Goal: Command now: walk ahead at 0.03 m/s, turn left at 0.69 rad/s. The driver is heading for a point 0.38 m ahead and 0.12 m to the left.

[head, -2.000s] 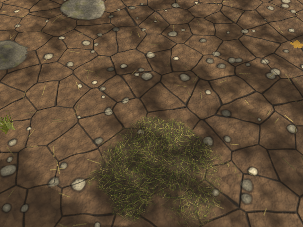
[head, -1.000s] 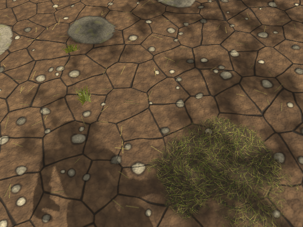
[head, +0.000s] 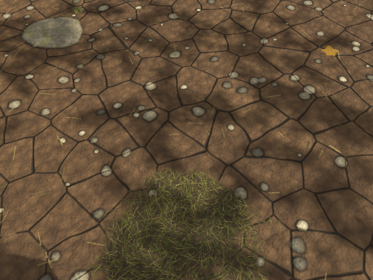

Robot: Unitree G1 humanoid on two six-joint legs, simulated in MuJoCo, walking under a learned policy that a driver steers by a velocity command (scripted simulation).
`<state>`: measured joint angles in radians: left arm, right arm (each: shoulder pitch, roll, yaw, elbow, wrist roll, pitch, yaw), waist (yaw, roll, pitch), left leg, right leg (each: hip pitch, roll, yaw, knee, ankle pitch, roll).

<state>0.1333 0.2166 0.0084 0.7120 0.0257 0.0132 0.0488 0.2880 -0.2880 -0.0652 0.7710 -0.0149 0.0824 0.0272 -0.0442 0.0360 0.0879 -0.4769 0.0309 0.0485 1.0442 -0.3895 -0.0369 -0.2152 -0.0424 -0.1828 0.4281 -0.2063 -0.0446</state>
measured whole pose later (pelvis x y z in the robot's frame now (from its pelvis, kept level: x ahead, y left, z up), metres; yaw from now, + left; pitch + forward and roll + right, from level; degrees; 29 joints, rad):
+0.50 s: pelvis +0.02 +0.03 +0.00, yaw +27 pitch +2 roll -2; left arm 0.14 0.30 0.04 0.68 0.03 0.05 0.01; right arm 0.24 -0.33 -0.08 0.64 -0.01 0.06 0.01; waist -0.03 -0.02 0.07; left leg -0.30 -0.13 -0.17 0.49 -0.20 0.08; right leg -0.51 0.01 0.08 0.90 -0.36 0.06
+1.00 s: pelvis +0.07 +0.02 +0.00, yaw +37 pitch +1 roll +2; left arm 0.31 0.27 0.04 0.77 0.02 0.04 -0.01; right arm 0.19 -0.29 -0.04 0.73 -0.03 0.04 0.02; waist 0.04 0.01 0.01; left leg -0.20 -0.07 -0.05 0.58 -0.47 0.00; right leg -0.24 0.05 0.11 0.44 -0.22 -0.05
